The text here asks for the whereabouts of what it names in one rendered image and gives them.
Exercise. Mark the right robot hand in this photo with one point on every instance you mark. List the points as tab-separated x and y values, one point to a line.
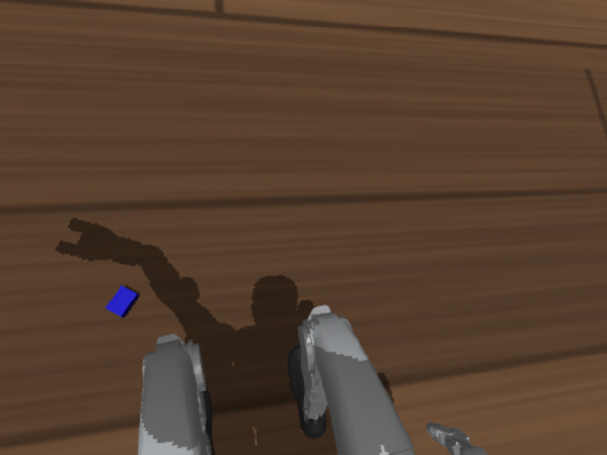
456	442

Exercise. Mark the right robot foot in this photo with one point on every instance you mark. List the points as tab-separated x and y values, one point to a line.
310	427

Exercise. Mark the small box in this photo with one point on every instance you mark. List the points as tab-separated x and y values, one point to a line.
122	301

